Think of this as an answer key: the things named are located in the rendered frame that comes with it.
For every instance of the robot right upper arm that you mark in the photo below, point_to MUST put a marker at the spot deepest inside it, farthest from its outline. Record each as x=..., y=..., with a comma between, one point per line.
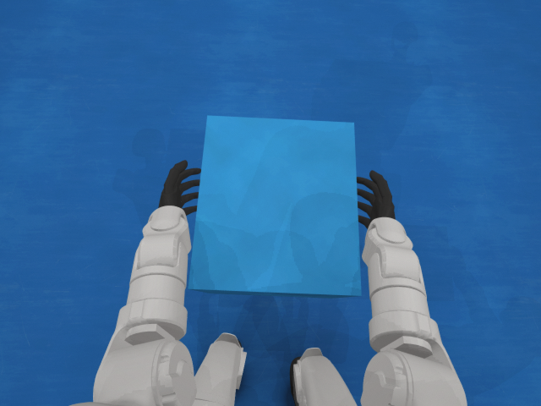
x=395, y=378

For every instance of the right robot thigh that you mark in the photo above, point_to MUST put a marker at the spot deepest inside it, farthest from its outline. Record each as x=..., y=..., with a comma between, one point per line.
x=318, y=383

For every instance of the carton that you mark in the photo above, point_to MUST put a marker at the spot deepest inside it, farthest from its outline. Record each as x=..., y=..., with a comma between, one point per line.
x=277, y=211

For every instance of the left robot shin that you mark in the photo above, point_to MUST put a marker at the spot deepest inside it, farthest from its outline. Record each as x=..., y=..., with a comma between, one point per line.
x=228, y=337

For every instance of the right robot hand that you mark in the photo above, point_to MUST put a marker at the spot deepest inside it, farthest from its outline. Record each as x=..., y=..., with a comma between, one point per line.
x=381, y=199

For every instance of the left robot hand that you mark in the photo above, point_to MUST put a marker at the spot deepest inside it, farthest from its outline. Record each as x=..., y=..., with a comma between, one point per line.
x=173, y=189

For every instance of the robot left upper arm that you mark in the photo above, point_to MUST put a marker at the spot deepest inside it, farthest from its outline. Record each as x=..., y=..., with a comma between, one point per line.
x=157, y=373

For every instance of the robot right forearm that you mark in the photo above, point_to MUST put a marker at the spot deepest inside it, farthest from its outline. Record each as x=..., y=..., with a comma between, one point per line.
x=400, y=312

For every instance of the robot left forearm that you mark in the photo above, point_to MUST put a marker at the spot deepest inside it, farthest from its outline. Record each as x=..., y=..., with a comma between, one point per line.
x=155, y=305

